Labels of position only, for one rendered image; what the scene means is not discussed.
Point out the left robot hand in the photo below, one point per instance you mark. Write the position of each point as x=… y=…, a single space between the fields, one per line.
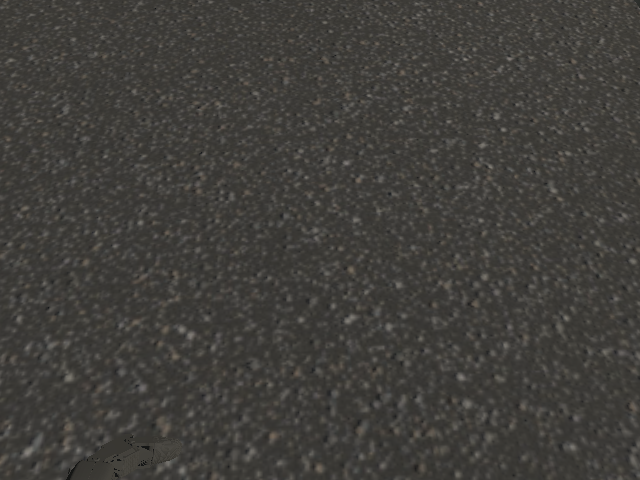
x=124 y=455

